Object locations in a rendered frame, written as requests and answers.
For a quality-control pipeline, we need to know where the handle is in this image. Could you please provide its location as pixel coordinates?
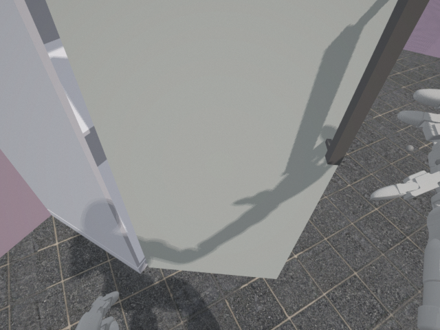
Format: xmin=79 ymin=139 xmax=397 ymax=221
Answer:
xmin=325 ymin=0 xmax=429 ymax=165

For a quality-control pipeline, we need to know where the robot right forearm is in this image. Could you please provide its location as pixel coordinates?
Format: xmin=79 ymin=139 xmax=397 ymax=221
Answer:
xmin=417 ymin=192 xmax=440 ymax=330

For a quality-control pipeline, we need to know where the left robot hand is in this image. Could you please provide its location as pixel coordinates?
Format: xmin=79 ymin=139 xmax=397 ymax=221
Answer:
xmin=76 ymin=291 xmax=119 ymax=330

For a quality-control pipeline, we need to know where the right robot hand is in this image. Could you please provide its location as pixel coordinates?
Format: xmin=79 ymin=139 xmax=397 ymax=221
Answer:
xmin=371 ymin=89 xmax=440 ymax=200

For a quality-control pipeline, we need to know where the fridge door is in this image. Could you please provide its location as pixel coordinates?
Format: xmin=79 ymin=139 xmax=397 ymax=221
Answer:
xmin=46 ymin=0 xmax=398 ymax=279

